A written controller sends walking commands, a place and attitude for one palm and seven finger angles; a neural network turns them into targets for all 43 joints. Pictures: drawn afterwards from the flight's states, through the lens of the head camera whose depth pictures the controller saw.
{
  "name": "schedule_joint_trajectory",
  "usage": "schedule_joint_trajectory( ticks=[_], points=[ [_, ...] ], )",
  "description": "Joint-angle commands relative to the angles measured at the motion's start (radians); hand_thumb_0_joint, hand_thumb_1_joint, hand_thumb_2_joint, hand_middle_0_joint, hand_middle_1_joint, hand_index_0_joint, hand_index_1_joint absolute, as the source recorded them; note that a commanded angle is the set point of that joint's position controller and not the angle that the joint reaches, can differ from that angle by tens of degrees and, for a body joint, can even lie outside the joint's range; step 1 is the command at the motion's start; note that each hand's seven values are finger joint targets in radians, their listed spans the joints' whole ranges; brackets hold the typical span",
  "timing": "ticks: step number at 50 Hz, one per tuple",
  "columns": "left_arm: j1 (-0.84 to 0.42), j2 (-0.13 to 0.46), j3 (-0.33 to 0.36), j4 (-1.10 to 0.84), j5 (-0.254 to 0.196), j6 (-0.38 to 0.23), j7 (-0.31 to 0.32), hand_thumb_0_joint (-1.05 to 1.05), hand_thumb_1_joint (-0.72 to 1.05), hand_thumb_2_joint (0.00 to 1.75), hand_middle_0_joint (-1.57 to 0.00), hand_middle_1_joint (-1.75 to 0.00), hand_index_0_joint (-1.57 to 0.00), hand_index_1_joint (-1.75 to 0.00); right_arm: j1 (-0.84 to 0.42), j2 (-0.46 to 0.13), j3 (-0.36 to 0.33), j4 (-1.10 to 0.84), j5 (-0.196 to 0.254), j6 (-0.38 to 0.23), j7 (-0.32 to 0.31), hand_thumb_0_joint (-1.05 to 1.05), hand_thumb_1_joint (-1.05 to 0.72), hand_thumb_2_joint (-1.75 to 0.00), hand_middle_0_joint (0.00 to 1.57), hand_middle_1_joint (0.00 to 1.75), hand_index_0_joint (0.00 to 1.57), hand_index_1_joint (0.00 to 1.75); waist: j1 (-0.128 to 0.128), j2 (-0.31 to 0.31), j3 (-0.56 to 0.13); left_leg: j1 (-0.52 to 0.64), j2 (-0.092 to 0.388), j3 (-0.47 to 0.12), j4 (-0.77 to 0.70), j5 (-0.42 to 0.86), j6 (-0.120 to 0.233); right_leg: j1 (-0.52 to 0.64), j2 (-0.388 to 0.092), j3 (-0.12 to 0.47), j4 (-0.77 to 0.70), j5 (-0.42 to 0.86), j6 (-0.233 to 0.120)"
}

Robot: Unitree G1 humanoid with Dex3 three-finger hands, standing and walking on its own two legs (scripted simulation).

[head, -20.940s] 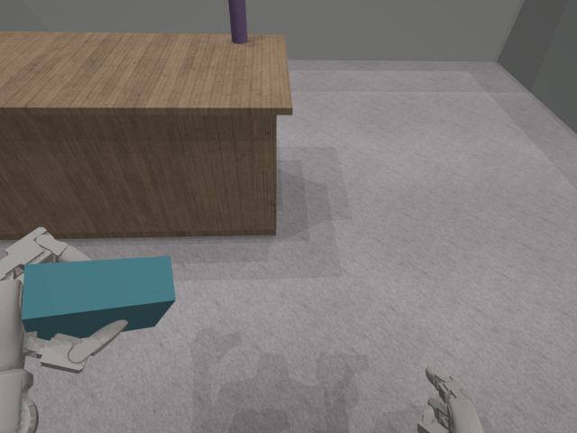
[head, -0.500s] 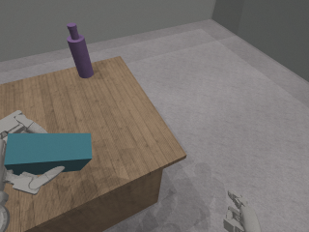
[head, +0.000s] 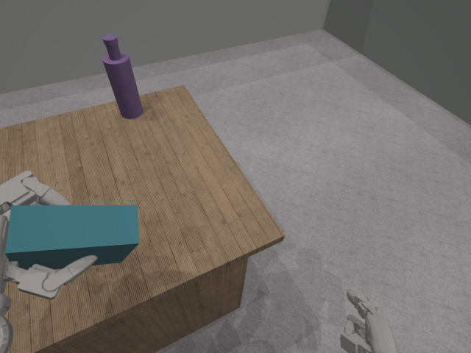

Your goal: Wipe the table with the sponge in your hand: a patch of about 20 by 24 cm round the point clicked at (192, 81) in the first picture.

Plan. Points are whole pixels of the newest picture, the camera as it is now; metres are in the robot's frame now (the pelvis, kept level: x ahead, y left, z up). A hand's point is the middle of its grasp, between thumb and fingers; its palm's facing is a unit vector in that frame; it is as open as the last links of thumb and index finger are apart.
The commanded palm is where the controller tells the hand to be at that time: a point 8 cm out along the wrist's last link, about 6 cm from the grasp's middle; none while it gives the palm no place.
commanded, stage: shuffle to correct the standing spot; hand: left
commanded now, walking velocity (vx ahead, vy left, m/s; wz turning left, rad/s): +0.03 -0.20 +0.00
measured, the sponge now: (95, 238) +0.23 +0.20 +0.14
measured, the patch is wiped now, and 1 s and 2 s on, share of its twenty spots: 0.00 0.00 0.00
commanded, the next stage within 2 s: none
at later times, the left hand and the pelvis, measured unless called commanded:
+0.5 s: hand (47, 246) +0.21 +0.24 +0.15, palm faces +0.32 -0.87 -0.38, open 9.3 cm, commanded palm +0.15 +0.28 +0.18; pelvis +0.00 +0.00 +0.00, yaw +0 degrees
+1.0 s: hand (37, 251) +0.20 +0.25 +0.16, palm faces +0.32 -0.87 -0.39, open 9.3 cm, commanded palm +0.15 +0.29 +0.18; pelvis -0.01 +0.01 +0.00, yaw +0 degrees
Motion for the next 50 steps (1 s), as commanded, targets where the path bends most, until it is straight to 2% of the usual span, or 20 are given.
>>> schedule_joint_trajectory(
  ticks=[1, 3, 9, 11, 13, 15, 19, 22, 23, 24, 28, 30, 32, 33, 35, 38, 42, 46, 49, 50],
  points=[
    [-0.052, 0.181, 0.138, -0.221, -0.014, -0.07, 0.024, 0.0, 0.1, 1.3, -1.2, -1.6, -1.2, -1.6, -0.072, -0.13, -0.051, -0.155, -0.003, -0.047, -0.005, 0.0, -0.9, -0.9, 0.2, 0.3, 0.2, 0.3, 0.002, 0.039, -0.158, 0.057, 0.065, -0.06, -0.026, 0.17, 0.081, 0.032, -0.2, 0.168, -0.085, 0.279, 0.084],
    [-0.051, 0.178, 0.133, -0.229, -0.015, -0.071, 0.025, 0.0, 0.1, 1.3, -1.2, -1.6, -1.2, -1.6, -0.076, -0.128, -0.05, -0.151, 0.002, -0.044, -0.007, 0.0, -0.9, -0.9, 0.2, 0.3, 0.2, 0.3, -0.001, 0.064, -0.153, 0.066, 0.061, -0.059, -0.035, 0.164, 0.081, 0.019, -0.199, 0.167, -0.086, 0.271, 0.079],
    [-0.061, 0.175, 0.129, -0.228, -0.01, -0.077, 0.023, 0.0, 0.1, 1.3, -1.2, -1.6, -1.2, -1.6, -0.075, -0.131, -0.047, -0.152, -0.005, -0.052, -0.008, 0.0, -0.9, -0.9, 0.2, 0.3, 0.2, 0.3, 0.004, 0.11, -0.148, 0.051, 0.103, -0.103, -0.093, 0.205, 0.092, 0.039, -0.168, 0.139, -0.07, 0.229, 0.092],
    [-0.066, 0.174, 0.126, -0.22, -0.007, -0.074, 0.021, 0.0, 0.1, 1.3, -1.2, -1.6, -1.2, -1.6, -0.071, -0.134, -0.051, -0.154, -0.006, -0.054, -0.006, 0.0, -0.9, -0.9, 0.2, 0.3, 0.2, 0.3, 0.006, 0.093, -0.143, 0.041, 0.106, -0.108, -0.09, 0.22, 0.089, 0.048, -0.168, 0.137, -0.074, 0.234, 0.091],
    [-0.048, 0.168, 0.119, -0.207, -0.009, -0.07, 0.02, 0.0, 0.1, 1.3, -1.2, -1.6, -1.2, -1.6, -0.073, -0.132, -0.05, -0.151, -0.001, -0.053, -0.007, 0.0, -0.9, -0.9, 0.2, 0.3, 0.2, 0.3, 0.005, 0.093, -0.143, 0.052, 0.095, -0.09, -0.084, 0.18, 0.088, 0.035, -0.172, 0.145, -0.088, 0.224, 0.093],
    [-0.06, 0.162, 0.118, -0.196, -0.008, -0.068, 0.019, 0.0, 0.1, 1.3, -1.2, -1.6, -1.2, -1.6, -0.065, -0.135, -0.052, -0.153, -0.003, -0.051, -0.006, 0.0, -0.9, -0.9, 0.2, 0.3, 0.2, 0.3, 0.004, 0.056, -0.136, 0.032, 0.083, -0.086, -0.073, 0.126, 0.085, 0.034, -0.177, 0.154, -0.101, 0.199, 0.091],
    [-0.064, 0.155, 0.113, -0.183, -0.013, -0.062, 0.027, 0.0, 0.1, 1.3, -1.2, -1.6, -1.2, -1.6, -0.066, -0.127, -0.047, -0.15, 0.002, -0.048, -0.006, 0.0, -0.9, -0.9, 0.2, 0.3, 0.2, 0.3, -0.002, 0.013, -0.125, 0.045, 0.039, -0.05, -0.034, -0.003, 0.079, -0.027, -0.209, 0.196, -0.144, 0.115, 0.079],
    [-0.087, 0.158, 0.112, -0.199, -0.013, -0.061, 0.032, 0.0, 0.1, 1.3, -1.2, -1.6, -1.2, -1.6, -0.067, -0.125, -0.045, -0.15, 0.005, -0.046, -0.004, 0.0, -0.9, -0.9, 0.2, 0.3, 0.2, 0.3, -0.003, -0.026, -0.12, 0.066, 0.014, -0.032, 0.023, -0.033, 0.076, -0.073, -0.245, 0.231, -0.187, 0.054, 0.07],
    [-0.093, 0.164, 0.106, -0.222, -0.014, -0.065, 0.037, 0.0, 0.1, 1.3, -1.2, -1.6, -1.2, -1.6, -0.077, -0.123, -0.041, -0.145, 0.008, -0.045, -0.007, 0.0, -0.9, -0.9, 0.2, 0.3, 0.2, 0.3, -0.006, 0.019, -0.122, 0.085, 0.016, -0.038, 0.005, -0.025, 0.079, -0.084, -0.242, 0.22, -0.181, 0.049, 0.059],
    [-0.082, 0.158, 0.108, -0.22, -0.014, -0.066, 0.037, 0.0, 0.1, 1.3, -1.2, -1.6, -1.2, -1.6, -0.08, -0.121, -0.04, -0.15, 0.004, -0.046, -0.008, 0.0, -0.9, -0.9, 0.2, 0.3, 0.2, 0.3, -0.002, 0.022, -0.118, 0.089, 0.026, -0.043, -0.015, -0.007, 0.083, -0.082, -0.23, 0.213, -0.168, 0.061, 0.066],
    [-0.098, 0.189, 0.122, -0.261, -0.003, -0.078, 0.04, 0.0, 0.1, 1.3, -1.2, -1.6, -1.2, -1.6, -0.094, -0.128, -0.04, -0.144, -0.002, -0.052, -0.01, 0.0, -0.9, -0.9, 0.2, 0.3, 0.2, 0.3, 0.003, 0.147, -0.14, 0.063, 0.095, -0.113, -0.111, 0.199, 0.099, 0.022, -0.171, 0.142, -0.073, 0.216, 0.099],
    [-0.091, 0.183, 0.127, -0.252, 0.002, -0.076, 0.037, 0.0, 0.1, 1.3, -1.2, -1.6, -1.2, -1.6, -0.081, -0.127, -0.044, -0.147, -0.007, -0.052, -0.008, 0.0, -0.9, -0.9, 0.2, 0.3, 0.2, 0.3, 0.007, 0.138, -0.155, 0.062, 0.113, -0.115, -0.087, 0.3, 0.101, 0.059, -0.164, 0.13, -0.063, 0.272, 0.108],
    [-0.073, 0.176, 0.129, -0.232, 0.0, -0.072, 0.031, 0.0, 0.1, 1.3, -1.2, -1.6, -1.2, -1.6, -0.066, -0.13, -0.052, -0.146, -0.005, -0.05, -0.004, 0.0, -0.9, -0.9, 0.2, 0.3, 0.2, 0.3, 0.006, 0.101, -0.179, 0.075, 0.107, -0.099, -0.05, 0.368, 0.09, 0.088, -0.171, 0.124, -0.064, 0.342, 0.093],
    [-0.053, 0.168, 0.119, -0.226, -0.005, -0.069, 0.029, 0.0, 0.1, 1.3, -1.2, -1.6, -1.2, -1.6, -0.065, -0.129, -0.051, -0.144, -0.001, -0.05, -0.003, 0.0, -0.9, -0.9, 0.2, 0.3, 0.2, 0.3, 0.001, 0.107, -0.19, 0.082, 0.102, -0.097, -0.055, 0.388, 0.085, 0.094, -0.17, 0.116, -0.051, 0.354, 0.079],
    [-0.019, 0.168, 0.131, -0.209, -0.007, -0.067, 0.022, 0.0, 0.1, 1.3, -1.2, -1.6, -1.2, -1.6, -0.058, -0.134, -0.057, -0.152, -0.001, -0.046, 0.0, 0.0, -0.9, -0.9, 0.2, 0.3, 0.2, 0.3, 0.003, 0.084, -0.203, 0.094, 0.103, -0.084, -0.03, 0.408, 0.081, 0.098, -0.175, 0.118, -0.053, 0.387, 0.08],
    [0.03, 0.163, 0.134, -0.179, -0.019, -0.061, 0.017, 0.0, 0.1, 1.3, -1.2, -1.6, -1.2, -1.6, -0.056, -0.132, -0.055, -0.153, 0.003, -0.039, 0.002, 0.0, -0.9, -0.9, 0.2, 0.3, 0.2, 0.3, -0.002, 0.036, -0.203, 0.082, 0.085, -0.065, -0.009, 0.367, 0.075, 0.097, -0.191, 0.128, -0.056, 0.423, 0.071],
    [-0.005, 0.172, 0.137, -0.198, -0.021, -0.06, 0.015, 0.0, 0.1, 1.3, -1.2, -1.6, -1.2, -1.6, -0.071, -0.131, -0.053, -0.158, 0.001, -0.034, -0.002, 0.0, -0.9, -0.9, 0.2, 0.3, 0.2, 0.3, -0.003, 0.013, -0.17, 0.063, 0.069, -0.059, -0.008, 0.203, 0.073, 0.036, -0.208, 0.159, -0.08, 0.329, 0.075],
    [-0.065, 0.174, 0.125, -0.224, -0.017, -0.067, 0.025, 0.0, 0.1, 1.3, -1.2, -1.6, -1.2, -1.6, -0.084, -0.13, -0.046, -0.154, -0.003, -0.038, -0.008, 0.0, -0.9, -0.9, 0.2, 0.3, 0.2, 0.3, -0.002, 0.06, -0.114, 0.03, 0.07, -0.085, -0.066, 0.062, 0.083, -0.012, -0.193, 0.175, -0.112, 0.164, 0.086],
    [-0.12, 0.171, 0.112, -0.263, -0.01, -0.077, 0.033, 0.0, 0.1, 1.3, -1.2, -1.6, -1.2, -1.6, -0.089, -0.127, -0.041, -0.15, -0.003, -0.048, -0.012, 0.0, -0.9, -0.9, 0.2, 0.3, 0.2, 0.3, -0.003, 0.119, -0.11, 0.031, 0.081, -0.113, -0.117, 0.022, 0.09, -0.013, -0.176, 0.163, -0.109, 0.109, 0.081],
    [-0.119, 0.176, 0.116, -0.249, -0.005, -0.077, 0.036, 0.0, 0.1, 1.3, -1.2, -1.6, -1.2, -1.6, -0.089, -0.129, -0.041, -0.149, -0.007, -0.05, -0.011, 0.0, -0.9, -0.9, 0.2, 0.3, 0.2, 0.3, 0.0, 0.129, -0.105, 0.018, 0.089, -0.117, -0.128, 0.02, 0.094, -0.001, -0.171, 0.162, -0.111, 0.104, 0.093]
  ],
)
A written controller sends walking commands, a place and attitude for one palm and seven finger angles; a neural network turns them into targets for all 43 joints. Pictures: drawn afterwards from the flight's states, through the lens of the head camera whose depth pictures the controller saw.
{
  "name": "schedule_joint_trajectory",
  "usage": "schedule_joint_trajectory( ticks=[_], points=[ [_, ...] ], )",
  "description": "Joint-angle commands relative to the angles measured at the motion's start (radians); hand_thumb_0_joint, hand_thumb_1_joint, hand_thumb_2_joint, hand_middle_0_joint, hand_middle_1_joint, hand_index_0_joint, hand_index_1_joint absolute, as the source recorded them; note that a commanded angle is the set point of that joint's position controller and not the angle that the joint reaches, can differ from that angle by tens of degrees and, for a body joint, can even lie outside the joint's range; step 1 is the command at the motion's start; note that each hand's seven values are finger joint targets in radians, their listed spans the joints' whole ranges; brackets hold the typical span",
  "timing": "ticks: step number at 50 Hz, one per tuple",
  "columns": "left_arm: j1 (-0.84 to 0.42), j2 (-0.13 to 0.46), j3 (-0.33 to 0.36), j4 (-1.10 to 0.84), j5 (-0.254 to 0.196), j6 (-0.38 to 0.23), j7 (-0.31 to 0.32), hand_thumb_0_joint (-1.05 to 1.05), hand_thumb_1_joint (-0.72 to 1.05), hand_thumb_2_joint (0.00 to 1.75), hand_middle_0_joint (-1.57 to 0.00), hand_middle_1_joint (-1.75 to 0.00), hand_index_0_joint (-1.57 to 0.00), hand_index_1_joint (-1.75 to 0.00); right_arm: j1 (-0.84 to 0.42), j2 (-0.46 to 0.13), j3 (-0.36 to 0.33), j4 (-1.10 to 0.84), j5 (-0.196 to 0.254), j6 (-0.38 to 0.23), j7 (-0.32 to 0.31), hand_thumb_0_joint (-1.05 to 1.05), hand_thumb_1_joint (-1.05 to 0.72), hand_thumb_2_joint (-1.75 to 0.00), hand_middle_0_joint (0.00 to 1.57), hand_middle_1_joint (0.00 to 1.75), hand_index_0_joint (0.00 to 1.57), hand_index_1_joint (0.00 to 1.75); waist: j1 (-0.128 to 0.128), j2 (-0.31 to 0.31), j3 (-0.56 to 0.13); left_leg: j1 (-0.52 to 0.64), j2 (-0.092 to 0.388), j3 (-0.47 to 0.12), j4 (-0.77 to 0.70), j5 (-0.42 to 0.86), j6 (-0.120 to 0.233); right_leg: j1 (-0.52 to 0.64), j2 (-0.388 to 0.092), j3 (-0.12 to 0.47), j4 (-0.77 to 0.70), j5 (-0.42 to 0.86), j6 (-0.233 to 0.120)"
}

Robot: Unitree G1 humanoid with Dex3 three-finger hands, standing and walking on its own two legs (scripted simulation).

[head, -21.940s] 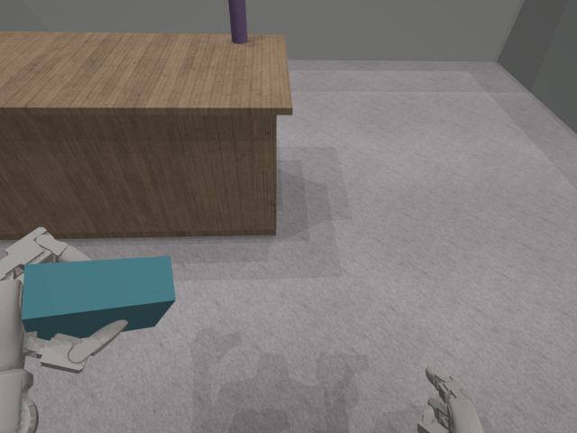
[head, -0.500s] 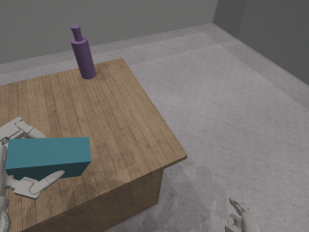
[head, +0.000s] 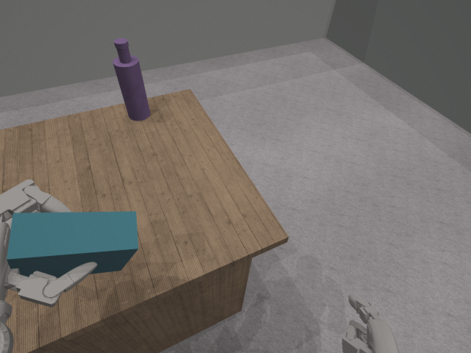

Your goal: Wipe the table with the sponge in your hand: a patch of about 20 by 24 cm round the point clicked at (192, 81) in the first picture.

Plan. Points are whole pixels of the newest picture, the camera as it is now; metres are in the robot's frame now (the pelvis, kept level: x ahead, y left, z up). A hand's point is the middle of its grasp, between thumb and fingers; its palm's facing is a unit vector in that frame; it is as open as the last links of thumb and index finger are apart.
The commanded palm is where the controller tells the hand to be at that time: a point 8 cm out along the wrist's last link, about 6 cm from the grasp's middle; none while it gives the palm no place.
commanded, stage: shuffle to correct the standing spot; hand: left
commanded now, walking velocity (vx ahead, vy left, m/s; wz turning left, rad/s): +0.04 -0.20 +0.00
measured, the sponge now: (94, 245) +0.23 +0.21 +0.13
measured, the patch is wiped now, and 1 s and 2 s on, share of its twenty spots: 0.00 0.00 0.00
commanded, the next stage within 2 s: come to a stop and stand still in 1.36 s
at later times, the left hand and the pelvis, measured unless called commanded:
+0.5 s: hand (64, 233) +0.22 +0.23 +0.16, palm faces +0.31 -0.86 -0.39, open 9.3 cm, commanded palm +0.17 +0.27 +0.18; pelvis +0.01 -0.01 +0.00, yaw +0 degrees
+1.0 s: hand (63, 231) +0.23 +0.23 +0.16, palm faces +0.32 -0.86 -0.40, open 9.3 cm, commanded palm +0.17 +0.27 +0.18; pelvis +0.01 -0.01 +0.00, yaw +0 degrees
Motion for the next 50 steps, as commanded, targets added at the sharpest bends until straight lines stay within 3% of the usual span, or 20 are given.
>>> schedule_joint_trajectory(
  ticks=[1, 4, 11, 17, 18, 24, 29, 31, 34, 41, 48, 50],
  points=[
    [-0.145, 0.177, 0.118, -0.246, 0.001, -0.083, 0.035, 0.0, 0.1, 1.3, -1.2, -1.6, -1.2, -1.6, -0.097, -0.122, -0.044, -0.153, -0.006, -0.061, -0.005, 0.0, -0.9, -0.9, 0.2, 0.3, 0.2, 0.3, -0.007, 0.128, -0.089, 0.013, 0.097, -0.111, -0.121, 0.008, 0.085, 0.009, -0.162, 0.165, -0.106, 0.095, 0.089],
    [-0.136, 0.161, 0.107, -0.226, 0.003, -0.079, 0.035, 0.0, 0.1, 1.3, -1.2, -1.6, -1.2, -1.6, -0.088, -0.122, -0.046, -0.152, -0.003, -0.063, -0.004, 0.0, -0.9, -0.9, 0.2, 0.3, 0.2, 0.3, -0.008, 0.126, -0.105, 0.022, 0.097, -0.115, -0.13, 0.013, 0.084, 0.022, -0.157, 0.152, -0.101, 0.098, 0.078],
    [-0.076, 0.16, 0.114, -0.198, -0.004, -0.067, 0.026, 0.0, 0.1, 1.3, -1.2, -1.6, -1.2, -1.6, -0.083, -0.125, -0.05, -0.16, 0.001, -0.056, 0.003, 0.0, -0.9, -0.9, 0.2, 0.3, 0.2, 0.3, -0.007, 0.051, -0.142, 0.05, 0.085, -0.088, -0.064, 0.14, 0.073, 0.034, -0.18, 0.157, -0.096, 0.207, 0.064],
    [-0.088, 0.18, 0.129, -0.209, -0.011, -0.066, 0.03, 0.0, 0.1, 1.3, -1.2, -1.6, -1.2, -1.6, -0.084, -0.122, -0.046, -0.157, 0.002, -0.051, 0.001, 0.0, -0.9, -0.9, 0.2, 0.3, 0.2, 0.3, -0.011, 0.015, -0.127, 0.049, 0.059, -0.065, -0.026, 0.085, 0.069, -0.001, -0.204, 0.186, -0.112, 0.188, 0.057],
    [-0.09, 0.184, 0.126, -0.221, -0.013, -0.068, 0.032, 0.0, 0.1, 1.3, -1.2, -1.6, -1.2, -1.6, -0.09, -0.12, -0.044, -0.153, 0.005, -0.05, -0.002, 0.0, -0.9, -0.9, 0.2, 0.3, 0.2, 0.3, -0.015, 0.046, -0.124, 0.067, 0.057, -0.063, -0.034, 0.083, 0.071, -0.019, -0.204, 0.186, -0.113, 0.183, 0.05],
    [-0.099, 0.179, 0.127, -0.23, -0.009, -0.072, 0.035, 0.0, 0.1, 1.3, -1.2, -1.6, -1.2, -1.6, -0.097, -0.119, -0.044, -0.154, 0.0, -0.051, -0.003, 0.0, -0.9, -0.9, 0.2, 0.3, 0.2, 0.3, -0.01, 0.094, -0.124, 0.063, 0.077, -0.075, -0.053, 0.139, 0.079, 0.006, -0.184, 0.169, -0.092, 0.216, 0.075],
    [-0.089, 0.168, 0.117, -0.225, -0.007, -0.069, 0.032, 0.0, 0.1, 1.3, -1.2, -1.6, -1.2, -1.6, -0.091, -0.124, -0.048, -0.155, 0.001, -0.049, 0.0, 0.0, -0.9, -0.9, 0.2, 0.3, 0.2, 0.3, -0.009, 0.1, -0.141, 0.067, 0.089, -0.086, -0.056, 0.197, 0.079, 0.031, -0.174, 0.159, -0.071, 0.257, 0.074],
    [-0.074, 0.177, 0.13, -0.212, -0.006, -0.066, 0.032, 0.0, 0.1, 1.3, -1.2, -1.6, -1.2, -1.6, -0.089, -0.124, -0.051, -0.156, 0.0, -0.046, 0.0, 0.0, -0.9, -0.9, 0.2, 0.3, 0.2, 0.3, -0.007, 0.064, -0.148, 0.068, 0.089, -0.072, -0.031, 0.218, 0.078, 0.043, -0.18, 0.16, -0.076, 0.294, 0.084],
    [-0.063, 0.175, 0.13, -0.216, -0.012, -0.065, 0.031, 0.0, 0.1, 1.3, -1.2, -1.6, -1.2, -1.6, -0.086, -0.123, -0.051, -0.158, 0.003, -0.041, 0.001, 0.0, -0.9, -0.9, 0.2, 0.3, 0.2, 0.3, -0.011, 0.05, -0.17, 0.082, 0.079, -0.061, -0.013, 0.248, 0.073, 0.054, -0.188, 0.161, -0.062, 0.343, 0.07],
    [-0.076, 0.178, 0.131, -0.221, -0.016, -0.066, 0.032, 0.0, 0.1, 1.3, -1.2, -1.6, -1.2, -1.6, -0.092, -0.124, -0.049, -0.161, 0.004, -0.035, 0.002, 0.0, -0.9, -0.9, 0.2, 0.3, 0.2, 0.3, -0.012, 0.043, -0.14, 0.062, 0.063, -0.059, -0.007, 0.154, 0.07, 0.018, -0.202, 0.18, -0.086, 0.275, 0.069],
    [-0.094, 0.177, 0.116, -0.227, -0.009, -0.067, 0.034, 0.0, 0.1, 1.3, -1.2, -1.6, -1.2, -1.6, -0.103, -0.123, -0.044, -0.154, 0.002, -0.041, -0.002, 0.0, -0.9, -0.9, 0.2, 0.3, 0.2, 0.3, -0.01, 0.108, -0.119, 0.047, 0.094, -0.096, -0.073, 0.171, 0.081, 0.026, -0.171, 0.157, -0.079, 0.228, 0.087],
    [-0.101, 0.175, 0.119, -0.213, -0.007, -0.066, 0.033, 0.0, 0.1, 1.3, -1.2, -1.6, -1.2, -1.6, -0.094, -0.126, -0.045, -0.157, -0.002, -0.043, -0.002, 0.0, -0.9, -0.9, 0.2, 0.3, 0.2, 0.3, -0.008, 0.085, -0.118, 0.035, 0.098, -0.102, -0.074, 0.16, 0.08, 0.034, -0.167, 0.152, -0.081, 0.212, 0.086]
  ],
)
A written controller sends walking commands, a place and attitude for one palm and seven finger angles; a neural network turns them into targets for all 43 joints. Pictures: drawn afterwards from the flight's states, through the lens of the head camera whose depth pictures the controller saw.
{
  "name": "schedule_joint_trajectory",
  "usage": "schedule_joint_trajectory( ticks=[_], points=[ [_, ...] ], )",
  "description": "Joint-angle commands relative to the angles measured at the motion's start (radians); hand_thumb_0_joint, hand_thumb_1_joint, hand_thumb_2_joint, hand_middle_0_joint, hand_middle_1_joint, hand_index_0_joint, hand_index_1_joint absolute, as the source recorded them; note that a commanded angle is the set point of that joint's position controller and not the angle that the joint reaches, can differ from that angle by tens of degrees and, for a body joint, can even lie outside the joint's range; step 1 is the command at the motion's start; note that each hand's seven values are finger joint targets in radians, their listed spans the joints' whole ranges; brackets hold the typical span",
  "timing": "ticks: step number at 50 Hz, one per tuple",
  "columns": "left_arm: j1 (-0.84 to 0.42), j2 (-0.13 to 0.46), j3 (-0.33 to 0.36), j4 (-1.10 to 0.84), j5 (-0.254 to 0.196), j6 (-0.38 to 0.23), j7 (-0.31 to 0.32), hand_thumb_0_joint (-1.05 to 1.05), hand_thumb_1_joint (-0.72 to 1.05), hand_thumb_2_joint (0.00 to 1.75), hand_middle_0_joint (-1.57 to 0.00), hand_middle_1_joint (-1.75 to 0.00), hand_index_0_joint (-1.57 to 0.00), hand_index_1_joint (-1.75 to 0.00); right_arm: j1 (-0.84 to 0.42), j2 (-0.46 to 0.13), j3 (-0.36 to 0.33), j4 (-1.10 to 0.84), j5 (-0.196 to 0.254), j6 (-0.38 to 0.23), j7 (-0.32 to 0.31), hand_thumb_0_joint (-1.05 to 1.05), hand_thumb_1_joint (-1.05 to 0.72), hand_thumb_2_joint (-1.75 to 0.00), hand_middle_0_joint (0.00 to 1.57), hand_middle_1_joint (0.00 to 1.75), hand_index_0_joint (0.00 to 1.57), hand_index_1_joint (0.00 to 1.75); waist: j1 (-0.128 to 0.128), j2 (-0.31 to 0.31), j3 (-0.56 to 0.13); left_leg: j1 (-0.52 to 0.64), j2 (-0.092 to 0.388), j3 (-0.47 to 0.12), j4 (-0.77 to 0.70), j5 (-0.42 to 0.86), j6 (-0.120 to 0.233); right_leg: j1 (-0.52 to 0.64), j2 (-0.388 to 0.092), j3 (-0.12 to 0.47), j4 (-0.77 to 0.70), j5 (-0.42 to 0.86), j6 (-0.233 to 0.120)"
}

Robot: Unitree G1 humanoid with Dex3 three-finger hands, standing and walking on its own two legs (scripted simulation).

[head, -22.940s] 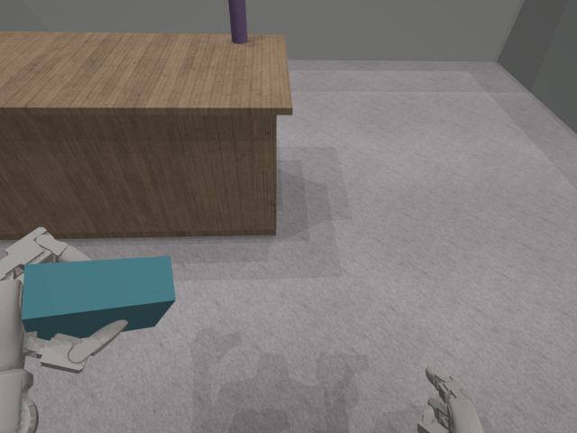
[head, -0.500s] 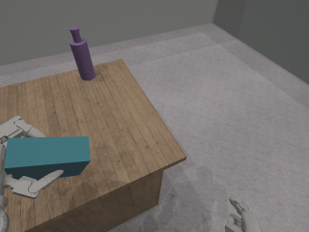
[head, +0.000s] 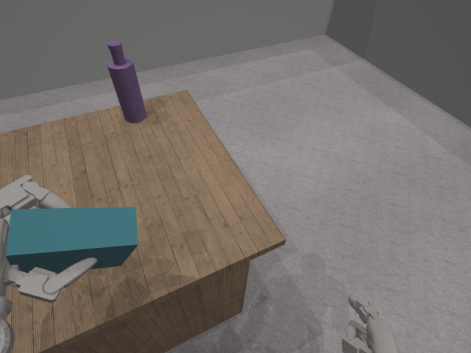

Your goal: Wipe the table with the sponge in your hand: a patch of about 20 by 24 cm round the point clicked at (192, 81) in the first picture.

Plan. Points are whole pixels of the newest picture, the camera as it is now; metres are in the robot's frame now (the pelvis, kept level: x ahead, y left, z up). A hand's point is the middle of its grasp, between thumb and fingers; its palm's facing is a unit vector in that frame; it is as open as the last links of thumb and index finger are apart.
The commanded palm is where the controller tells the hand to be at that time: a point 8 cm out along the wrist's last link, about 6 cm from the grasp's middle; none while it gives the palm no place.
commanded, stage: shuffle to correct the standing spot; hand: left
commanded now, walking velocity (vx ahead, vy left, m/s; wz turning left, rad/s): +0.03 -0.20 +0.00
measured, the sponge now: (94, 241) +0.23 +0.20 +0.13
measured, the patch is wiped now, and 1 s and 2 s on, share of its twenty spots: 0.00 0.00 0.00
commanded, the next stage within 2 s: come to a stop and stand still in 0.36 s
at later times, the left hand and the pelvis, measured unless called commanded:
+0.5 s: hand (53, 237) +0.22 +0.24 +0.16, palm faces +0.31 -0.86 -0.40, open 9.3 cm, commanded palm +0.16 +0.28 +0.18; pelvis +0.00 +0.00 +0.00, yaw +0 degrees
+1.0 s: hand out of the picture +0.21 +0.32 +0.16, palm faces +0.42 -0.83 -0.36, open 9.3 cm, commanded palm +0.15 +0.34 +0.18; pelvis -0.02 +0.06 +0.00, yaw -1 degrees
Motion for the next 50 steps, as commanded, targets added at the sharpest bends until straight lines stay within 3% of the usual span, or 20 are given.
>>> schedule_joint_trajectory(
  ticks=[1, 4, 12, 24, 25, 26, 27, 28, 29, 30, 31, 33, 36, 37, 38, 40, 43, 44, 48, 50],
  points=[
    [-0.079, 0.164, 0.116, -0.197, -0.006, -0.067, 0.021, 0.0, 0.1, 1.3, -1.2, -1.6, -1.2, -1.6, -0.089, -0.124, -0.048, -0.156, -0.002, -0.053, -0.002, 0.0, -0.9, -0.9, 0.2, 0.3, 0.2, 0.3, 0.0, 0.066, -0.12, 0.033, 0.09, -0.09, -0.061, 0.152, 0.09, 0.027, -0.176, 0.163, -0.091, 0.222, 0.093],
    [-0.072, 0.158, 0.109, -0.204, -0.01, -0.066, 0.021, 0.0, 0.1, 1.3, -1.2, -1.6, -1.2, -1.6, -0.086, -0.125, -0.049, -0.158, 0.0, -0.055, -0.002, 0.0, -0.9, -0.9, 0.2, 0.3, 0.2, 0.3, -0.004, 0.064, -0.137, 0.045, 0.081, -0.09, -0.062, 0.148, 0.085, 0.026, -0.181, 0.163, -0.084, 0.221, 0.074],
    [-0.076, 0.173, 0.122, -0.213, -0.009, -0.065, 0.026, 0.0, 0.1, 1.3, -1.2, -1.6, -1.2, -1.6, -0.09, -0.121, -0.048, -0.157, -0.002, -0.054, -0.003, 0.0, -0.9, -0.9, 0.2, 0.3, 0.2, 0.3, -0.004, 0.039, -0.134, 0.046, 0.068, -0.07, -0.032, 0.119, 0.084, 0.01, -0.199, 0.186, -0.102, 0.229, 0.081],
    [-0.047, 0.17, 0.122, -0.229, -0.011, -0.072, 0.026, 0.0, 0.1, 1.3, -1.2, -1.6, -1.2, -1.6, -0.093, -0.124, -0.05, -0.16, -0.001, -0.057, -0.001, 0.0, -0.9, -0.9, 0.2, 0.3, 0.2, 0.3, -0.001, 0.097, -0.158, 0.059, 0.086, -0.087, -0.047, 0.251, 0.084, 0.048, -0.186, 0.161, -0.063, 0.306, 0.079],
    [-1.009, 0.895, 0.683, -0.332, 0.143, -0.162, 0.001, 0.0, 0.1, 1.3, -1.2, -1.6, -1.2, -1.6, 0.18, -0.15, -0.108, -0.045, -0.034, -0.15, -0.014, 0.0, -0.9, -0.9, 0.2, 0.3, 0.2, 0.3, 0.014, -0.145, 0.038, -0.036, 0.033, 0.15, -0.008, 0.17, 0.065, -0.078, -0.124, 0.105, -0.127, 0.446, 0.275],
    [-0.536, 0.359, 0.305, 0.147, 0.057, -0.121, -0.046, 0.0, 0.1, 1.3, -1.2, -1.6, -1.2, -1.6, 0.024, -0.098, -0.083, -0.085, -0.035, -0.158, -0.011, 0.0, -0.9, -0.9, 0.2, 0.3, 0.2, 0.3, 0.026, -0.076, -0.125, 0.024, -0.037, 0.095, -0.047, 0.206, 0.072, -0.011, -0.185, 0.17, -0.014, 0.561, 0.169],
    [-0.292, 0.322, 0.286, 0.083, 0.025, -0.133, -0.035, 0.0, 0.1, 1.3, -1.2, -1.6, -1.2, -1.6, 0.017, -0.134, -0.095, -0.146, -0.016, -0.15, -0.006, 0.0, -0.9, -0.9, 0.2, 0.3, 0.2, 0.3, 0.068, -0.029, -0.099, 0.008, -0.011, 0.085, 0.017, 0.224, 0.051, 0.024, -0.198, 0.23, -0.045, 0.618, 0.195],
    [-0.22, 0.16, 0.143, 0.129, 0.016, -0.114, -0.04, 0.0, 0.1, 1.3, -1.2, -1.6, -1.2, -1.6, 0.003, -0.141, -0.095, -0.135, -0.005, -0.147, 0.003, 0.0, -0.9, -0.9, 0.2, 0.3, 0.2, 0.3, 0.042, 0.125, -0.169, 0.045, -0.011, 0.072, 0.003, 0.266, 0.059, 0.088, -0.218, 0.232, 0.033, 0.601, 0.13],
    [-0.261, 0.2, 0.148, -0.008, 0.022, -0.133, -0.045, 0.0, 0.1, 1.3, -1.2, -1.6, -1.2, -1.6, 0.016, -0.166, -0.097, -0.15, -0.012, -0.146, 0.012, 0.0, -0.9, -0.9, 0.2, 0.3, 0.2, 0.3, 0.042, 0.188, -0.219, 0.064, 0.015, 0.048, -0.01, 0.288, 0.082, 0.082, -0.212, 0.23, 0.073, 0.536, 0.15],
    [-0.227, 0.164, 0.11, -0.064, 0.017, -0.148, -0.043, 0.0, 0.1, 1.3, -1.2, -1.6, -1.2, -1.6, -0.002, -0.156, -0.089, -0.154, -0.009, -0.149, 0.024, 0.0, -0.9, -0.9, 0.2, 0.3, 0.2, 0.3, 0.045, 0.2, -0.232, 0.056, 0.031, 0.027, -0.015, 0.301, 0.098, 0.085, -0.203, 0.199, 0.094, 0.467, 0.172],
    [-0.157, 0.142, 0.096, -0.111, 0.015, -0.159, -0.038, 0.0, 0.1, 1.3, -1.2, -1.6, -1.2, -1.6, -0.023, -0.146, -0.084, -0.167, -0.005, -0.153, 0.036, 0.0, -0.9, -0.9, 0.2, 0.3, 0.2, 0.3, 0.056, 0.166, -0.239, 0.031, 0.042, 0.018, -0.007, 0.29, 0.111, 0.104, -0.2, 0.192, 0.101, 0.428, 0.192],
    [-0.024, 0.088, 0.056, -0.124, 0.01, -0.155, -0.02, 0.0, 0.1, 1.3, -1.2, -1.6, -1.2, -1.6, -0.064, -0.121, -0.066, -0.168, 0.01, -0.159, 0.05, 0.0, -0.9, -0.9, 0.2, 0.3, 0.2, 0.3, 0.061, 0.042, -0.223, -0.008, 0.021, 0.017, -0.005, 0.206, 0.106, 0.119, -0.199, 0.193, 0.051, 0.336, 0.185],
    [-0.029, 0.205, 0.181, -0.167, 0.014, -0.161, 0.011, 0.0, 0.1, 1.3, -1.2, -1.6, -1.2, -1.6, -0.068, -0.123, -0.064, -0.174, -0.002, -0.161, 0.028, 0.0, -0.9, -0.9, 0.2, 0.3, 0.2, 0.3, 0.056, -0.212, -0.159, -0.038, -0.046, 0.017, 0.045, 0.049, 0.074, 0.048, -0.246, 0.262, -0.11, 0.164, 0.145],
    [-0.033, 0.218, 0.206, -0.153, 0.009, -0.162, 0.019, 0.0, 0.1, 1.3, -1.2, -1.6, -1.2, -1.6, -0.069, -0.117, -0.059, -0.169, -0.004, -0.161, 0.016, 0.0, -0.9, -0.9, 0.2, 0.3, 0.2, 0.3, 0.051, -0.242, -0.137, -0.043, -0.063, 0.009, 0.067, 0.015, 0.069, 0.013, -0.269, 0.29, -0.15, 0.095, 0.122],
    [-0.031, 0.269, 0.26, -0.145, 0.01, -0.163, 0.036, 0.0, 0.1, 1.3, -1.2, -1.6, -1.2, -1.6, -0.081, -0.116, -0.057, -0.15, -0.003, -0.155, 0.004, 0.0, -0.9, -0.9, 0.2, 0.3, 0.2, 0.3, 0.046, -0.199, -0.124, -0.019, -0.063, 0.002, 0.063, 0.005, 0.066, -0.039, -0.288, 0.313, -0.171, 0.024, 0.087],
    [-0.081, 0.215, 0.21, -0.165, 0.003, -0.169, 0.037, 0.0, 0.1, 1.3, -1.2, -1.6, -1.2, -1.6, -0.078, -0.111, -0.045, -0.156, -0.01, -0.155, -0.013, 0.0, -0.9, -0.9, 0.2, 0.3, 0.2, 0.3, 0.031, -0.11, -0.085, 0.033, -0.062, -0.024, 0.011, 0.012, 0.07, -0.125, -0.28, 0.305, -0.185, -0.119, 0.056],
    [-0.192, 0.214, 0.181, -0.2, 0.021, -0.184, 0.044, 0.0, 0.1, 1.3, -1.2, -1.6, -1.2, -1.6, -0.098, -0.119, -0.038, -0.126, -0.019, -0.175, -0.028, 0.0, -0.9, -0.9, 0.2, 0.3, 0.2, 0.3, 0.027, 0.089, -0.071, 0.108, -0.013, -0.066, -0.113, 0.036, 0.087, -0.146, -0.205, 0.248, -0.137, -0.12, 0.07],
    [-0.214, 0.194, 0.158, -0.193, 0.027, -0.188, 0.042, 0.0, 0.1, 1.3, -1.2, -1.6, -1.2, -1.6, -0.086, -0.119, -0.034, -0.124, -0.023, -0.18, -0.03, 0.0, -0.9, -0.9, 0.2, 0.3, 0.2, 0.3, 0.03, 0.132, -0.077, 0.072, 0.007, -0.095, -0.157, 0.011, 0.098, -0.091, -0.182, 0.216, -0.108, -0.097, 0.081],
    [-0.245, 0.106, 0.064, -0.152, 0.054, -0.182, 0.034, 0.0, 0.1, 1.3, -1.2, -1.6, -1.2, -1.6, -0.09, -0.114, -0.028, -0.111, -0.019, -0.212, -0.015, 0.0, -0.9, -0.9, 0.2, 0.3, 0.2, 0.3, 0.036, 0.136, -0.097, 0.006, 0.036, -0.111, -0.213, 0.006, 0.106, 0.043, -0.158, 0.169, -0.044, 0.043, 0.094],
    [-0.231, 0.092, 0.043, -0.138, 0.062, -0.175, 0.031, 0.0, 0.1, 1.3, -1.2, -1.6, -1.2, -1.6, -0.066, -0.125, -0.035, -0.114, -0.023, -0.214, -0.007, 0.0, -0.9, -0.9, 0.2, 0.3, 0.2, 0.3, 0.036, 0.066, -0.109, 0.009, 0.037, -0.121, -0.207, 0.059, 0.099, 0.064, -0.156, 0.156, -0.046, 0.087, 0.093]
  ],
)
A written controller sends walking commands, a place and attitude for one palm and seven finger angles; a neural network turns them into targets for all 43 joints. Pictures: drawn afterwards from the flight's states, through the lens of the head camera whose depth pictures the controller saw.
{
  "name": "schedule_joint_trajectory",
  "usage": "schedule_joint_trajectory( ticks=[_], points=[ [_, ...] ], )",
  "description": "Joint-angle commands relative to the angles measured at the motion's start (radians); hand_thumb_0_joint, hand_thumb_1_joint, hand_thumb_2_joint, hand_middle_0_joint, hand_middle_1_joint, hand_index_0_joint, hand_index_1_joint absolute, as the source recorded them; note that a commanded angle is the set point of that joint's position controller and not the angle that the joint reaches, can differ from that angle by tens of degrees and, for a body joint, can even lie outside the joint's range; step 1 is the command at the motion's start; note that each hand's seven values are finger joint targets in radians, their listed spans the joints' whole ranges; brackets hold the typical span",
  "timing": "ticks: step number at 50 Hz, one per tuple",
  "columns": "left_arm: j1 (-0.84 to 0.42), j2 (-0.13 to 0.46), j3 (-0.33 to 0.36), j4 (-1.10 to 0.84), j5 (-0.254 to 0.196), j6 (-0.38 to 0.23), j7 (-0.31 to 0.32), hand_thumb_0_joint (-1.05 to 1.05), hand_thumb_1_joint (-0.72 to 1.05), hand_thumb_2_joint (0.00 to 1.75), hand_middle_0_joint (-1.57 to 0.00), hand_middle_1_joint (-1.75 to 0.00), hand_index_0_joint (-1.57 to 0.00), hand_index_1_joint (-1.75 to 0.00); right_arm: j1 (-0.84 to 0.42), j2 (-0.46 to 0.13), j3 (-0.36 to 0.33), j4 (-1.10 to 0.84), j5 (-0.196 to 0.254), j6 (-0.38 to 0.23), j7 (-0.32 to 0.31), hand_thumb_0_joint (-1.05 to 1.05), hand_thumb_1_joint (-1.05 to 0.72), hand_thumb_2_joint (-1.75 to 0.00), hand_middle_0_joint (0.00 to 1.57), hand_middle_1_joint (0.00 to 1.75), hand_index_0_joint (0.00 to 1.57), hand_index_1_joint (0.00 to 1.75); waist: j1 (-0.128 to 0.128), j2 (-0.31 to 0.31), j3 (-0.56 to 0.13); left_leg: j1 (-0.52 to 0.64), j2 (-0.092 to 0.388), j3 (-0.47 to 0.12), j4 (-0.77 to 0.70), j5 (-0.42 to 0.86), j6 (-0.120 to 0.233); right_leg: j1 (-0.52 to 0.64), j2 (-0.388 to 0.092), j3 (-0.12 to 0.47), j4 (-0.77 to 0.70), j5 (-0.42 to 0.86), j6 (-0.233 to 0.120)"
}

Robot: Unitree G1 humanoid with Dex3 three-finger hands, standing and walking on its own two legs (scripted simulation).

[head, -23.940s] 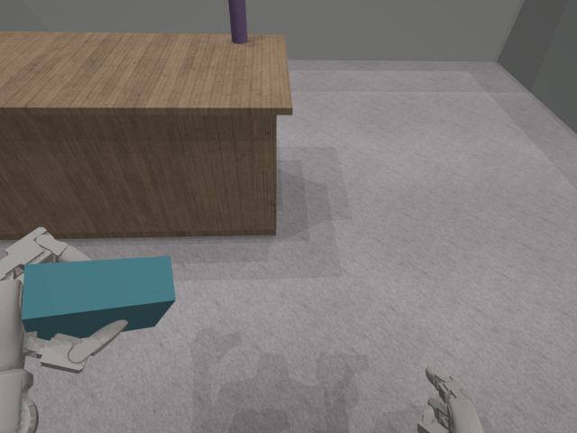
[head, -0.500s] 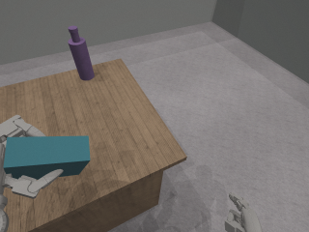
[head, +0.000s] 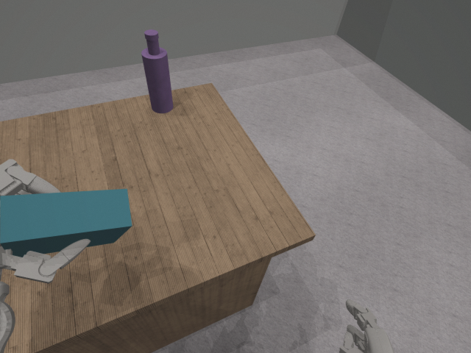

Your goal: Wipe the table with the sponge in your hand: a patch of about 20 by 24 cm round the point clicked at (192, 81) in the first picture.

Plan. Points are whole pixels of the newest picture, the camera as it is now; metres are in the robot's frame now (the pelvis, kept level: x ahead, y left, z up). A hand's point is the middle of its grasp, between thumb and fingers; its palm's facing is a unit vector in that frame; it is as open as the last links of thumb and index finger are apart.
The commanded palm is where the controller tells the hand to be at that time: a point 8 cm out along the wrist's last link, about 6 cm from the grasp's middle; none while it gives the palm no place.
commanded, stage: come to a stop and stand still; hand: left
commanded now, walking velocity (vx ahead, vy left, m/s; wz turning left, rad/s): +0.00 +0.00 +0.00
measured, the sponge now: (87, 222) +0.24 +0.23 +0.13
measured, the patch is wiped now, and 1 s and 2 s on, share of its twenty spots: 0.00 0.00 0.00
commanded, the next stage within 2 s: look again from close up in 0.46 s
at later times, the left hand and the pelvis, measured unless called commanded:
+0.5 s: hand (25, 215) +0.23 +0.29 +0.16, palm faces +0.36 -0.85 -0.39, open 9.3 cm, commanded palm +0.17 +0.33 +0.18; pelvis +0.01 +0.05 +0.00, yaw +0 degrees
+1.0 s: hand (45, 230) +0.21 +0.26 +0.15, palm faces +0.37 -0.85 -0.37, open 9.3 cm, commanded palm +0.16 +0.30 +0.18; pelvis +0.00 +0.02 +0.00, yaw +0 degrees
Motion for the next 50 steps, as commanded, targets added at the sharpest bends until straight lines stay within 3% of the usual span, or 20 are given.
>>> schedule_joint_trajectory(
  ticks=[1, 4, 8, 9, 12, 13, 15, 18, 20, 24, 28, 29, 33, 43, 44, 48, 50],
  points=[
    [-0.113, 0.114, 0.007, -0.235, 0.011, -0.069, 0.006, 0.0, 0.1, 1.3, -1.2, -1.6, -1.2, -1.6, -0.106, -0.139, -0.055, -0.167, -0.004, -0.075, 0.01, 0.0, -0.9, -0.9, 0.2, 0.3, 0.2, 0.3, -0.02, 0.097, -0.143, 0.005, 0.127, -0.144, -0.151, 0.051, 0.01, 0.091, -0.08, 0.098, -0.054, 0.076, 0.012],
    [-0.061, 0.1, 0.004, -0.224, 0.011, -0.065, 0.001, 0.0, 0.1, 1.3, -1.2, -1.6, -1.2, -1.6, -0.108, -0.134, -0.048, -0.17, -0.008, -0.065, 0.019, 0.0, -0.9, -0.9, 0.2, 0.3, 0.2, 0.3, -0.024, 0.081, -0.152, 0.017, 0.124, -0.146, -0.158, 0.109, -0.006, 0.09, -0.072, 0.077, -0.051, 0.107, 0.01],
    [-0.04, 0.172, 0.085, -0.244, 0.008, -0.066, 0.0, 0.0, 0.1, 1.3, -1.2, -1.6, -1.2, -1.6, -0.12, -0.129, -0.047, -0.184, -0.008, -0.049, 0.02, 0.0, -0.9, -0.9, 0.2, 0.3, 0.2, 0.3, -0.025, 0.101, -0.146, 0.01, 0.128, -0.144, -0.164, 0.17, -0.031, 0.104, -0.063, 0.067, -0.041, 0.128, 0.011],
    [-0.046, 0.157, 0.073, -0.257, 0.004, -0.07, -0.003, 0.0, 0.1, 1.3, -1.2, -1.6, -1.2, -1.6, -0.112, -0.123, -0.045, -0.19, -0.009, -0.043, 0.018, 0.0, -0.9, -0.9, 0.2, 0.3, 0.2, 0.3, -0.027, 0.109, -0.147, 0.014, 0.131, -0.153, -0.162, 0.204, -0.04, 0.106, -0.066, 0.059, -0.041, 0.131, 0.008],
    [-0.065, 0.186, 0.091, -0.311, 0.003, -0.079, -0.005, 0.0, 0.1, 1.3, -1.2, -1.6, -1.2, -1.6, -0.107, -0.124, -0.046, -0.201, -0.013, -0.037, 0.015, 0.0, -0.9, -0.9, 0.2, 0.3, 0.2, 0.3, -0.026, 0.15, -0.172, 0.068, 0.14, -0.152, -0.145, 0.335, -0.067, 0.094, -0.064, 0.047, -0.026, 0.136, 0.008],
    [-0.072, 0.191, 0.093, -0.338, 0.006, -0.083, -0.006, 0.0, 0.1, 1.3, -1.2, -1.6, -1.2, -1.6, -0.115, -0.124, -0.046, -0.197, -0.013, -0.042, 0.018, 0.0, -0.9, -0.9, 0.2, 0.3, 0.2, 0.3, -0.027, 0.207, -0.187, 0.101, 0.137, -0.144, -0.148, 0.381, -0.078, 0.077, -0.051, 0.04, -0.003, 0.106, 0.007],
    [-0.064, 0.18, 0.072, -0.351, 0.006, -0.086, -0.007, 0.0, 0.1, 1.3, -1.2, -1.6, -1.2, -1.6, -0.096, -0.124, -0.049, -0.202, -0.019, -0.04, 0.021, 0.0, -0.9, -0.9, 0.2, 0.3, 0.2, 0.3, -0.027, 0.223, -0.192, 0.139, 0.158, -0.158, -0.142, 0.465, -0.087, 0.046, -0.055, 0.032, 0.007, 0.038, 0.005],
    [-0.022, 0.16, 0.065, -0.337, 0.006, -0.08, -0.008, 0.0, 0.1, 1.3, -1.2, -1.6, -1.2, -1.6, -0.103, -0.123, -0.051, -0.201, -0.015, -0.046, 0.03, 0.0, -0.9, -0.9, 0.2, 0.3, 0.2, 0.3, -0.025, 0.191, -0.211, 0.183, 0.165, -0.136, -0.125, 0.527, -0.086, 0.029, -0.049, 0.024, 0.015, 0.03, 0.008],
    [-0.02, 0.153, 0.055, -0.324, 0.008, -0.078, -0.007, 0.0, 0.1, 1.3, -1.2, -1.6, -1.2, -1.6, -0.081, -0.134, -0.059, -0.194, -0.016, -0.038, 0.031, 0.0, -0.9, -0.9, 0.2, 0.3, 0.2, 0.3, -0.031, 0.174, -0.202, 0.17, 0.17, -0.152, -0.119, 0.536, -0.101, 0.037, -0.057, 0.026, 0.002, 0.026, 0.001],
    [-0.008, 0.142, 0.058, -0.273, 0.002, -0.07, -0.002, 0.0, 0.1, 1.3, -1.2, -1.6, -1.2, -1.6, -0.093, -0.135, -0.056, -0.19, -0.009, -0.027, 0.027, 0.0, -0.9, -0.9, 0.2, 0.3, 0.2, 0.3, -0.029, 0.147, -0.174, 0.1, 0.155, -0.14, -0.13, 0.399, -0.1, 0.078, -0.066, 0.028, -0.033, 0.068, 0.003],
    [-0.011, 0.171, 0.086, -0.267, 0.002, -0.07, 0.003, 0.0, 0.1, 1.3, -1.2, -1.6, -1.2, -1.6, -0.113, -0.135, -0.057, -0.191, 0.002, -0.023, 0.017, 0.0, -0.9, -0.9, 0.2, 0.3, 0.2, 0.3, -0.03, 0.108, -0.163, 0.041, 0.121, -0.128, -0.142, 0.237, -0.093, 0.123, -0.07, 0.044, -0.055, 0.143, 0.001],
    [-0.002, 0.147, 0.067, -0.247, -0.005, -0.072, -0.001, 0.0, 0.1, 1.3, -1.2, -1.6, -1.2, -1.6, -0.109, -0.132, -0.053, -0.193, -0.001, -0.02, 0.015, 0.0, -0.9, -0.9, 0.2, 0.3, 0.2, 0.3, -0.03, 0.099, -0.156, 0.022, 0.121, -0.133, -0.154, 0.176, -0.087, 0.129, -0.076, 0.043, -0.063, 0.125, 0.002],
    [-0.016, 0.168, 0.079, -0.285, 0.001, -0.08, 0.002, 0.0, 0.1, 1.3, -1.2, -1.6, -1.2, -1.6, -0.124, -0.133, -0.055, -0.192, 0.003, -0.029, 0.011, 0.0, -0.9, -0.9, 0.2, 0.3, 0.2, 0.3, -0.031, 0.135, -0.154, -0.004, 0.11, -0.13, -0.171, 0.061, -0.056, 0.137, -0.074, 0.063, -0.064, 0.11, 0.004],
    [-0.018, 0.151, 0.064, -0.221, 0.001, -0.072, 0.006, 0.0, 0.1, 1.3, -1.2, -1.6, -1.2, -1.6, -0.12, -0.138, -0.058, -0.175, 0.004, -0.037, 0.002, 0.0, -0.9, -0.9, 0.2, 0.3, 0.2, 0.3, -0.035, 0.095, -0.121, 0.008, 0.094, -0.126, -0.155, -0.005, -0.022, 0.072, -0.088, 0.114, -0.123, 0.072, 0.0],
    [-0.03, 0.127, 0.039, -0.218, -0.001, -0.073, 0.003, 0.0, 0.1, 1.3, -1.2, -1.6, -1.2, -1.6, -0.112, -0.138, -0.054, -0.177, 0.001, -0.034, 0.001, 0.0, -0.9, -0.9, 0.2, 0.3, 0.2, 0.3, -0.035, 0.09, -0.114, 0.0, 0.096, -0.131, -0.157, -0.013, -0.021, 0.071, -0.093, 0.108, -0.127, 0.057, -0.002],
    [-0.055, 0.146, 0.048, -0.227, 0.005, -0.067, 0.006, 0.0, 0.1, 1.3, -1.2, -1.6, -1.2, -1.6, -0.123, -0.14, -0.057, -0.175, 0.003, -0.035, -0.001, 0.0, -0.9, -0.9, 0.2, 0.3, 0.2, 0.3, -0.035, 0.094, -0.105, 0.006, 0.095, -0.131, -0.161, -0.033, -0.014, 0.051, -0.089, 0.125, -0.141, 0.034, -0.002],
    [-0.063, 0.15, 0.047, -0.237, 0.002, -0.069, 0.006, 0.0, 0.1, 1.3, -1.2, -1.6, -1.2, -1.6, -0.118, -0.139, -0.055, -0.18, 0.001, -0.034, -0.001, 0.0, -0.9, -0.9, 0.2, 0.3, 0.2, 0.3, -0.034, 0.085, -0.121, 0.011, 0.104, -0.146, -0.174, -0.017, -0.016, 0.07, -0.086, 0.102, -0.126, 0.042, 0.001]
  ],
)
